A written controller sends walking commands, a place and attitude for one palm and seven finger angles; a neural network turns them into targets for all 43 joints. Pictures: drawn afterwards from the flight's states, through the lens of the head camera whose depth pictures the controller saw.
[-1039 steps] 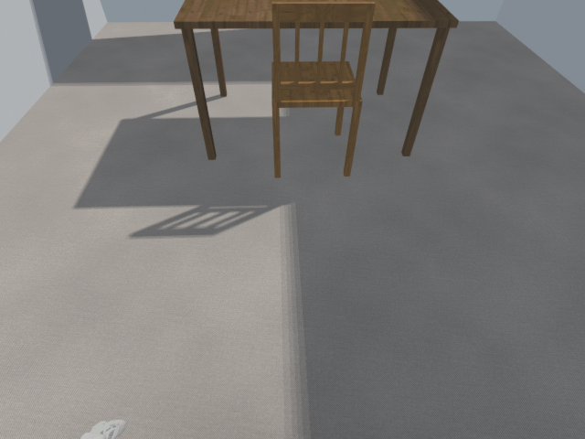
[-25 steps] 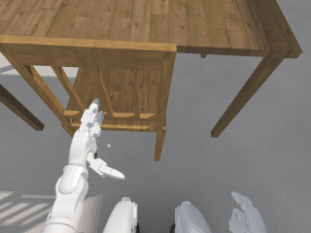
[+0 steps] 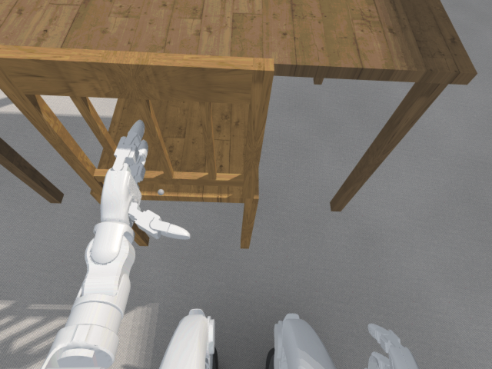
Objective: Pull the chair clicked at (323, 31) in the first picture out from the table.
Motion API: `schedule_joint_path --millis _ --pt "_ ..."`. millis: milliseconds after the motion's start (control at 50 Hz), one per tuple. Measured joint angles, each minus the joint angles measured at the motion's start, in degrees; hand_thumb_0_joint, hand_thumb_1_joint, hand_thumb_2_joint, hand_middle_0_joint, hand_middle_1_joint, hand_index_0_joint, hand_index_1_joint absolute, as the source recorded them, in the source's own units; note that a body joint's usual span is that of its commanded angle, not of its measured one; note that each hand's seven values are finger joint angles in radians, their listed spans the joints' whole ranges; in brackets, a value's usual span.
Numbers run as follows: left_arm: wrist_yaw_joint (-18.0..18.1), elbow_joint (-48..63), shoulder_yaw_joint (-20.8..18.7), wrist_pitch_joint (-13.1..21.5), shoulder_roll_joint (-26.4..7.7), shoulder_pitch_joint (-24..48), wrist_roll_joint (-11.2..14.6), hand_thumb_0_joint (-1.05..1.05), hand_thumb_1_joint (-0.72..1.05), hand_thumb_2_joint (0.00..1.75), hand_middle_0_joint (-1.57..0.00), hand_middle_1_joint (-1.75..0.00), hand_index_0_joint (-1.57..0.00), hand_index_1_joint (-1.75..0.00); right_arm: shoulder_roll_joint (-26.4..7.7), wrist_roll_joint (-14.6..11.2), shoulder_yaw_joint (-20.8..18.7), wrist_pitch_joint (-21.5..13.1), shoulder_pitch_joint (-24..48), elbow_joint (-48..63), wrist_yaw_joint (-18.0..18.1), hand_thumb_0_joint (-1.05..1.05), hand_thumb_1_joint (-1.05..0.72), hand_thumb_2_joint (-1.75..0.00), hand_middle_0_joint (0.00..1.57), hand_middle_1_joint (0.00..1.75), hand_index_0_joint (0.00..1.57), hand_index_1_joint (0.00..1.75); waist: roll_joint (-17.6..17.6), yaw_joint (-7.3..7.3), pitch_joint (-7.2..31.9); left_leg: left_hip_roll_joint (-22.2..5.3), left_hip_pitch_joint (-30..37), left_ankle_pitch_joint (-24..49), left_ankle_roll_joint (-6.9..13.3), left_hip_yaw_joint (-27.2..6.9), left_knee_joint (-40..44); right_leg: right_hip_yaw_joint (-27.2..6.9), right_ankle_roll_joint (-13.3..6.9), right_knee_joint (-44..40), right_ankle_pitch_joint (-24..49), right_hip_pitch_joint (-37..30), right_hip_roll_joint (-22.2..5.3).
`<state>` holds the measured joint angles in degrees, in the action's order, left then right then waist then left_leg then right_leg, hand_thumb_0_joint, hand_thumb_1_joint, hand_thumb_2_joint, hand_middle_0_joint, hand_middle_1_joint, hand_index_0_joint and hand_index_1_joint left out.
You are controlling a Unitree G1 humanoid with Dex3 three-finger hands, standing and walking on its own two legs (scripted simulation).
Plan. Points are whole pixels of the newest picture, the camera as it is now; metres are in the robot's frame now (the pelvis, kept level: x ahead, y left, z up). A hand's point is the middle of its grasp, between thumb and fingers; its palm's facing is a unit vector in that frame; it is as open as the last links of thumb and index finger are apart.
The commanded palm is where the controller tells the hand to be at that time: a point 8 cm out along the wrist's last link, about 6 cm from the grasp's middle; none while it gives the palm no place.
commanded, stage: push the fingers through the gap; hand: left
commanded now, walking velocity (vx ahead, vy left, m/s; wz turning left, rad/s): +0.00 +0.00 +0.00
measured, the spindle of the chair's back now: (157, 142) +0.50 +0.17 -0.01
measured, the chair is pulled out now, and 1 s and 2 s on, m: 0.00 0.00 0.00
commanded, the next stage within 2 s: hook a spindle and tug to test in 1.06 s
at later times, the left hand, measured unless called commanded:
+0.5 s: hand (164, 160) +0.44 +0.14 +0.02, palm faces -0.01 -1.00 -0.04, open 16.9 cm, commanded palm +0.42 +0.19 +0.03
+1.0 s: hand (168, 150) +0.46 +0.14 +0.02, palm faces +0.00 -1.00 -0.03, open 16.9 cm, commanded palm +0.44 +0.18 +0.03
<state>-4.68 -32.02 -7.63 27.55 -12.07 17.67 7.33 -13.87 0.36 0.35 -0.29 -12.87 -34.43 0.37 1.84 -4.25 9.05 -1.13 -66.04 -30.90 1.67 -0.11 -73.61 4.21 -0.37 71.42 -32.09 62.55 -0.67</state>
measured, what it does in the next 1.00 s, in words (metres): stands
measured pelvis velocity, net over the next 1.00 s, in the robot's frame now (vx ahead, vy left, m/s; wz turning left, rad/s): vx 0.00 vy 0.00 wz -0.03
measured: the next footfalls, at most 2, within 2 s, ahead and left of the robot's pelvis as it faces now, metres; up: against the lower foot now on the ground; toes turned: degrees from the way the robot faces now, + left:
none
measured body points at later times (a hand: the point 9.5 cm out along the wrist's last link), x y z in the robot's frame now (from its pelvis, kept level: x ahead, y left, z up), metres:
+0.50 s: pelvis -0.01 +0.00 +0.00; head +0.13 +0.01 +0.43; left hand +0.44 +0.19 +0.03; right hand +0.07 -0.26 -0.12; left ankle +0.03 +0.10 -0.62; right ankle +0.02 -0.12 -0.62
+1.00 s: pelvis +0.00 +0.00 +0.00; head +0.14 +0.01 +0.43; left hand +0.46 +0.19 +0.03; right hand +0.06 -0.26 -0.12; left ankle +0.03 +0.10 -0.62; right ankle +0.02 -0.12 -0.62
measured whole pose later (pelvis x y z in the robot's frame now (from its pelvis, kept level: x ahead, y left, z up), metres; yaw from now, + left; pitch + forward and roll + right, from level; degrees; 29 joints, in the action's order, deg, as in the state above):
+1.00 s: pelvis +0.00 +0.00 +0.00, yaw -1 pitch +26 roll -3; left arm -4.6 -49.6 -15.1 29.2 -15.8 34.7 5.6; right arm -13.4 1.2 0.3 4.0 -16.3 -35.4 -1.5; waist 2.5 -7.6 8.8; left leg -1.9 -68.2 -30.7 2.0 0.9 -72.9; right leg 3.1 0.0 70.5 -31.1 65.3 0.2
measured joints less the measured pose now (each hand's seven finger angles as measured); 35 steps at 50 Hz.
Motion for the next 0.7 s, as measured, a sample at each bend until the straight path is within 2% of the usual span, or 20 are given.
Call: schedule_joint_path --millis 100,220,360,520,700 --pt "-0.2 -2.6 -0.8 -1.1 -1.4 3.8 0.3 -0.01 -0.50 0.30 -0.06 -0.08 -0.10 -0.11 -0.1 0.0 -0.2 0.1 0.2 -0.5 0.0 0.01 -0.90 -0.90 0.20 0.30 0.20 0.30 0.4 -0.54 -0.2 -0.1 -1.0 0.2 -0.1 -0.2 -0.5 0.2 -0.1 0.4 0.2 0.8 0.1" --pt "-0.3 -7.4 -1.8 -1.8 -1.6 8.5 0.5 -0.01 -0.50 0.30 -0.06 -0.08 -0.06 -0.09 -0.2 -0.1 0.0 0.3 -0.3 -0.7 -0.1 0.01 -0.90 -0.90 0.20 0.30 0.20 0.30 0.7 -1.11 0.1 -0.1 -1.0 0.7 0.0 0.1 0.1 -0.1 0.0 -0.1 0.8 1.1 0.1" --pt "0.1 -11.8 -3.8 -0.5 -2.0 11.8 -0.4 -0.01 -0.49 0.30 -0.06 -0.08 -0.05 -0.08 0.0 0.2 0.1 0.9 -1.4 -0.5 -0.7 0.01 -0.90 -0.90 0.20 0.30 0.20 0.30 0.5 -2.01 0.2 -0.4 -1.5 0.8 0.0 0.5 0.2 -0.5 0.0 -0.1 1.0 1.9 0.4" --pt "-0.7 -15.6 -6.2 0.8 -4.1 15.3 -1.0 -0.01 -0.50 0.30 -0.06 -0.08 -0.06 -0.08 -0.1 0.5 0.1 1.5 -2.3 -1.0 -0.8 0.01 -0.90 -0.90 0.20 0.30 0.20 0.30 0.4 -2.78 -0.2 -0.6 -2.7 0.6 0.0 0.4 -0.5 -0.4 -0.1 0.5 0.9 3.0 0.6" --pt "-1.2 -20.7 -7.2 0.7 -5.1 21.0 -1.4 -0.01 -0.50 0.30 -0.06 -0.08 -0.06 -0.08 -0.4 0.9 -0.1 2.2 -2.9 -1.6 -1.1 0.01 -0.90 -0.90 0.20 0.30 0.20 0.30 0.8 -3.71 -0.3 -0.6 -4.1 0.4 0.2 0.3 -0.9 -0.5 0.1 0.6 0.9 4.3 0.6"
